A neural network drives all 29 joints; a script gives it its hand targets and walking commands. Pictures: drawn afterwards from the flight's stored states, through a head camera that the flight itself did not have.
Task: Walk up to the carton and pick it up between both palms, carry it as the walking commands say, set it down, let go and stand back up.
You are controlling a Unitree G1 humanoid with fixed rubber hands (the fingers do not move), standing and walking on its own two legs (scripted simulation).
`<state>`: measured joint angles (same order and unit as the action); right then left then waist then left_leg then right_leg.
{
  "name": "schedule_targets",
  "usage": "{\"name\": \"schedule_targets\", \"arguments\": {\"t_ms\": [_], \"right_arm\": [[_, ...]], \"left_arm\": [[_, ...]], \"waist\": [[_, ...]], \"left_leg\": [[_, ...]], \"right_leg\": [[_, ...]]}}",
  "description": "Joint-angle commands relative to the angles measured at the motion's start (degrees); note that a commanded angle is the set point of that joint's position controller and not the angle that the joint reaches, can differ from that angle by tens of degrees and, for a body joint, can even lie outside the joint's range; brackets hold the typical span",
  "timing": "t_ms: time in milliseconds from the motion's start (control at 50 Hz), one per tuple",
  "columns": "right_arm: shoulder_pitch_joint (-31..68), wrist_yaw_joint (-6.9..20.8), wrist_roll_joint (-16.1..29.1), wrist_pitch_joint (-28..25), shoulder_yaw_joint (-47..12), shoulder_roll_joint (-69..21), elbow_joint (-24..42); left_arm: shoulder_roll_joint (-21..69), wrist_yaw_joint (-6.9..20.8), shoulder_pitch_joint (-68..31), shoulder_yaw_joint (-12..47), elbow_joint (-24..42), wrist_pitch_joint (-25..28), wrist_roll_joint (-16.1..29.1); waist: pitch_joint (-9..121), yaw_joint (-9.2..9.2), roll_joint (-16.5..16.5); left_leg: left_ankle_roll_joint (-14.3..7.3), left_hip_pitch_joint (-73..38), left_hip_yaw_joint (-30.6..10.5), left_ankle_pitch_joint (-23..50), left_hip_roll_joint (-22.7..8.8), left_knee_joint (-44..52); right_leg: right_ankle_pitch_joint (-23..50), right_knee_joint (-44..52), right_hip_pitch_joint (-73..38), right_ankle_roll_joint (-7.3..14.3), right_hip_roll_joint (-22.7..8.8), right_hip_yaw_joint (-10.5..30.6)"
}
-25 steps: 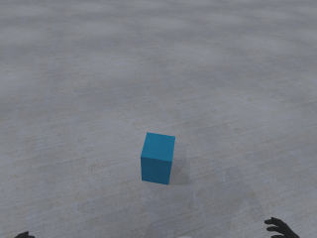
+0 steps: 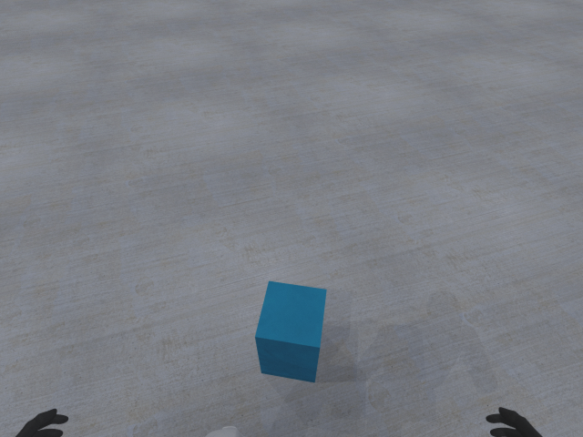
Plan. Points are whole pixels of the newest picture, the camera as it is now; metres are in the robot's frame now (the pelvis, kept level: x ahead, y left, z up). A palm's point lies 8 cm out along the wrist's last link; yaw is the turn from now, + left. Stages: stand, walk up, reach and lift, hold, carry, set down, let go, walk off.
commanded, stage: walk up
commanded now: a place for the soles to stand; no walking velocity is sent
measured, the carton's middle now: (292, 333) +0.55 +0.01 -0.61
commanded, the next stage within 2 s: none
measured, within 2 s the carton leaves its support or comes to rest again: neither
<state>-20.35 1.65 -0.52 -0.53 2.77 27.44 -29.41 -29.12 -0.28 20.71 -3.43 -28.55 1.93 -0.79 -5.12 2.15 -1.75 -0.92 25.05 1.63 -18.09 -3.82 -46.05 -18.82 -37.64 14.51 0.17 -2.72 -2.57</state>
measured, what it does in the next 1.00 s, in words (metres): walks ahead: left foot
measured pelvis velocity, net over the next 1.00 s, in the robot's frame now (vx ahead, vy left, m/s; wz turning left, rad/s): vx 0.10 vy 0.06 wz -0.09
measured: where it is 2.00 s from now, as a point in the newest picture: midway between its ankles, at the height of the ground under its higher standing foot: outside the picture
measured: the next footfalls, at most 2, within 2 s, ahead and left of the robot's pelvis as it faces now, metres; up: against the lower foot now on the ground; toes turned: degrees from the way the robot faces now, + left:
left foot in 0.04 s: +0.20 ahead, +0.16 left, +0.00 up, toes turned -12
right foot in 1.12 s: +0.18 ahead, -0.09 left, +0.00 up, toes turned +0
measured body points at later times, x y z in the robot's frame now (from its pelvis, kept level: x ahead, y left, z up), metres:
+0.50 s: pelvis +0.07 +0.01 +0.01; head +0.08 +0.01 +0.46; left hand +0.22 +0.34 -0.07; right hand +0.23 -0.31 -0.07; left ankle +0.11 +0.15 -0.72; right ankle +0.02 -0.12 -0.72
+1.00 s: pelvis +0.10 +0.06 +0.01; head +0.13 +0.06 +0.45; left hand +0.18 +0.41 -0.09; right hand +0.22 -0.28 -0.07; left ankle +0.16 +0.17 -0.72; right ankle +0.06 -0.09 -0.67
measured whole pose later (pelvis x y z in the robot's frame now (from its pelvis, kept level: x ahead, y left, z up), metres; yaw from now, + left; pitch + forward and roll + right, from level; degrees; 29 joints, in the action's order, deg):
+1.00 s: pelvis +0.10 +0.06 +0.01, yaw -5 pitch -4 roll +0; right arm -9.0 1.0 -1.6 1.2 4.1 24.7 -41.9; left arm -28.0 -2.2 18.7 -3.1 -45.9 0.2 -0.3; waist -8.1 1.3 0.3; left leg -1.2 15.2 5.9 -13.7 -3.5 -33.0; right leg -31.1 -56.3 18.3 1.3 -0.6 3.9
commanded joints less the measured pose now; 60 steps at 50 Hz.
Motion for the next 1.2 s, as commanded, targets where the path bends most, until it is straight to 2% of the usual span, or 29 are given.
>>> {"name": "schedule_targets", "arguments": {"t_ms": [0, 20, 40, 60, 80, 100, 120, 160, 220, 260, 380, 640, 660, 700, 740, 800, 820, 840, 860, 880, 900, 940, 1000, 1040, 1080, 1100, 1120, 1140, 1180], "right_arm": [[-2.95, -1.07, -0.03, -0.54, 2.91, 7.15, 1.04], [-2.99, -1.5, -0.33, -0.59, 3.4, 9.26, 0.78], [-1.37, -1.92, -0.17, -0.92, 3.64, 12.29, 1.38], [2.36, -2.11, 0.73, -0.7, 3.61, 14.44, 2.76], [4.13, -2.1, 0.76, -0.4, 3.38, 13.96, 2.16], [7.08, -2.02, 0.79, -0.34, 2.68, 13.18, 2.0], [10.27, -1.64, 1.06, -0.24, 1.99, 11.9, 1.85], [10.36, -0.99, 1.9, -0.45, 1.28, 9.62, 0.2], [9.02, -1.35, 1.78, -1.33, 1.18, 11.01, -3.13], [9.99, -1.64, 1.59, -1.37, 0.76, 10.33, -4.9], [13.94, -1.7, 1.84, -0.39, 0.13, 9.17, -9.39], [15.09, -1.48, 1.39, -0.37, 0.79, 7.79, -19.46], [14.71, -0.35, -1.2, 0.15, 3.18, 9.85, -17.64], [19.16, 0.99, -2.22, 0.76, 2.85, 6.94, -14.18], [21.66, 1.73, -2.19, 0.76, 3.31, 6.64, -10.99], [16.25, 1.92, -1.44, -0.05, 3.9, 5.6, -10.79], [11.69, 1.67, -1.29, -0.12, 3.99, 4.89, -12.24], [6.85, 1.09, -1.45, -0.02, 5.1, 7.36, -13.65], [2.59, 0.47, -1.96, 0.11, 6.62, 12.68, -13.45], [2.36, -0.02, -1.63, 0.51, 6.55, 14.75, -12.26], [4.08, -0.63, -1.7, 1.07, 6.25, 13.2, -11.43], [9.93, -1.47, -1.16, 1.51, 4.86, 10.29, -9.11], [14.89, -1.42, -0.63, 1.1, 2.98, 7.99, -7.84], [15.42, -1.07, -0.17, 0.96, 1.98, 7.91, -8.17], [15.57, -0.54, 0.74, 0.59, 0.61, 7.02, -8.91], [15.43, -0.24, 1.1, 0.3, -0.28, 5.15, -9.08], [12.75, -0.08, 1.77, 0.59, -0.42, 4.15, -10.21], [12.25, -0.35, 2.34, 1.28, 0.56, 6.5, -11.9], [13.25, -0.49, 2.09, 0.98, 1.03, 8.38, -13.11]], "left_arm": [[-8.47, 0.49, -4.64, -1.38, 3.61, 0.33, 0.97], [-7.09, 0.63, -4.24, -0.79, 3.72, 0.28, 1.14], [-4.0, 0.63, -2.27, 0.09, 4.22, 0.21, 1.08], [-6.14, -0.22, 0.99, -0.66, 3.58, -1.05, 1.85], [-8.52, -0.68, -0.25, -1.42, 2.75, -1.61, 1.95], [-8.61, -0.63, -0.08, -1.12, 1.89, -1.34, 1.92], [-8.93, -0.5, 0.03, -1.0, 0.32, -0.8, 1.81], [-11.41, -0.34, -4.5, -1.07, -0.58, 0.71, 1.34], [-9.45, -0.43, -4.87, -0.03, -3.87, 1.31, 2.03], [-8.42, -0.47, -5.43, 0.38, -5.55, 0.71, 2.2], [-8.02, -0.44, -10.17, 0.19, -9.91, -0.36, 1.99], [-6.75, -0.09, -16.06, 0.05, -19.3, -0.41, 1.6], [-9.19, -0.77, -8.4, -1.18, -19.86, 0.04, 0.7], [-13.88, -1.71, -4.59, -3.7, -20.54, -0.45, 0.11], [-13.94, -2.36, -2.54, -4.43, -19.15, -0.1, -0.86], [-12.21, -2.25, -6.27, -3.89, -16.64, 0.33, -0.87], [-11.71, -2.03, -9.08, -3.26, -15.91, -0.02, -0.33], [-9.53, -1.81, -9.48, -2.22, -15.43, -0.16, -0.03], [-5.62, -1.41, -8.27, -0.89, -13.58, -0.17, 0.43], [-4.9, -2.12, -7.71, -0.5, -11.92, -0.38, 0.22], [-6.79, -2.67, -7.0, -1.41, -11.73, -0.8, 0.07], [-7.49, -2.25, -1.31, -1.56, -13.01, -0.98, 0.79], [-5.88, -1.39, 1.38, -0.96, -14.69, -1.38, 0.58], [-5.51, -1.16, 1.01, -0.9, -15.38, -1.66, 0.74], [-6.85, -1.11, -1.53, -1.13, -15.46, -1.53, 0.75], [-8.6, -1.13, -3.74, -1.21, -15.13, -1.4, 0.66], [-11.64, -0.99, -9.04, -1.45, -13.23, -0.92, 1.07], [-12.0, -0.57, -10.5, -1.25, -13.47, -0.7, 1.32], [-9.17, -0.26, -11.64, -0.09, -15.31, -0.28, 1.72]], "waist": [[3.52, -4.31, 9.57], [5.27, -5.32, 5.94], [7.19, -4.68, -4.1], [7.29, -3.68, -5.74], [5.18, -3.56, -4.66], [3.78, -2.34, -6.24], [2.59, -1.36, -6.35], [0.93, -3.33, -1.2], [8.47, -3.28, -2.31], [11.13, -2.74, -0.77], [7.96, -2.13, -0.21], [4.99, -2.3, 2.49], [6.36, -0.37, 1.84], [-3.12, 2.52, 10.79], [-6.6, 3.84, 10.09], [-2.79, 0.28, 9.77], [-0.57, -2.87, 8.81], [3.09, -6.02, 4.6], [7.4, -8.48, -8.51], [8.48, -8.79, -11.93], [6.53, -7.66, -5.62], [3.0, -3.66, -4.84], [2.66, -1.89, -7.17], [3.44, -1.44, -7.02], [3.6, -0.5, -4.09], [3.74, -0.77, 0.34], [2.56, -3.19, 4.17], [1.7, -2.93, 4.5], [0.98, -2.77, 5.13]], "left_leg": [[-1.48, -19.23, 2.03, 10.27, 3.46, 11.41], [-2.52, -23.61, -3.6, 11.32, 0.11, 13.95], [-5.15, -22.27, -19.31, 12.22, -11.23, 19.19], [-12.24, -12.32, -28.98, 3.41, -18.95, 22.92], [-12.79, -8.4, -26.1, -2.7, -16.45, 22.5], [-10.36, -6.45, -21.12, -2.21, -13.29, 20.43], [-6.47, -3.68, -15.43, -0.22, -9.76, 18.36], [-1.53, -8.23, -8.86, 12.34, -3.74, 11.94], [-3.69, -17.0, -8.85, 33.23, -5.85, 10.1], [-4.91, -16.5, -8.39, 35.05, -6.36, 10.09], [-3.1, -14.78, -6.49, 25.86, -4.67, 14.09], [-1.69, -17.4, -5.15, 19.04, -3.42, 21.47], [-1.87, -13.66, 0.72, -0.81, 0.1, 15.64], [-0.54, 5.84, 1.97, -7.03, 1.43, 8.02], [0.34, 13.12, -2.9, -9.88, -1.77, 3.24], [0.71, -0.59, -0.35, -3.01, -0.91, 11.89], [0.18, -13.66, 2.88, 4.23, 1.88, 17.62], [-0.82, -26.94, 2.26, 7.71, 2.75, 19.88], [-4.44, -33.41, -12.85, 2.97, -9.23, 26.27], [-12.84, -26.25, -24.67, 2.72, -19.37, 30.58], [-16.33, -20.88, -23.54, 4.35, -20.95, 28.99], [-14.44, -16.78, -15.42, 2.37, -17.2, 28.91], [-10.28, -11.43, -5.99, 9.4, -12.39, 27.05], [-8.95, -8.76, -5.09, 10.74, -13.22, 24.94], [-4.63, -4.65, -3.43, 4.18, -12.02, 22.9], [-1.74, -3.88, -1.85, -0.19, -9.77, 21.06], [0.73, -9.62, 0.23, -7.14, -3.75, 20.21], [0.37, -18.92, -0.38, -6.53, -1.94, 19.72], [-0.55, -19.9, -1.85, -0.77, -5.37, 24.15]], "right_leg": [[13.88, 3.93, 12.82, 6.13, -7.1, 5.02], [6.34, 0.37, 15.36, 3.61, -6.51, 4.9], [-5.74, -9.08, 16.25, -0.1, -2.82, 1.53], [-15.59, -10.64, 10.21, -0.18, 0.53, 1.17], [-14.65, -9.7, 6.51, 0.44, -0.56, 2.69], [-9.57, -3.5, 4.39, 1.2, -1.05, 3.25], [-4.89, 3.01, 1.27, 1.73, -2.27, 4.61], [0.4, 10.15, 5.74, 2.5, -6.54, 11.55], [14.22, 4.81, 0.93, 1.55, -3.71, 5.13], [16.4, 4.47, -3.08, 1.37, -3.49, 4.34], [12.89, 9.55, -3.64, 1.58, -4.62, 3.93], [8.51, 17.88, -5.9, 1.97, -5.52, 2.97], [-2.44, 18.3, -9.37, 5.25, -7.12, 10.43], [-12.96, 24.0, -13.39, 11.43, -16.12, 21.79], [-6.4, 24.14, -15.03, 14.39, -18.81, 25.4], [14.01, 17.1, -9.43, 10.89, -13.28, 14.58], [15.16, 12.84, -1.44, 8.32, -9.97, 9.75], [16.07, 5.87, 6.02, 5.62, -6.33, 6.57], [6.17, -9.14, 13.06, 1.87, 0.44, 1.23], [-17.07, -21.43, 14.49, 1.46, 4.88, 3.2], [-17.93, -27.11, 12.91, 1.9, 3.18, 9.13], [-14.49, -25.3, 12.06, 1.84, 0.69, 9.86], [-9.57, -9.28, 3.36, 1.23, -0.08, 6.01], [-3.65, -1.15, -2.3, 1.47, 0.44, 3.68], [8.13, 10.54, -9.35, 1.67, 0.41, 5.99], [7.8, 14.69, -9.55, 1.86, -3.34, 12.63], [1.61, 18.83, 0.49, 3.87, -9.1, 21.17], [-4.07, 19.23, 9.24, 5.48, -9.29, 21.57], [2.75, 17.57, 7.47, 2.26, -5.03, 15.79]]}}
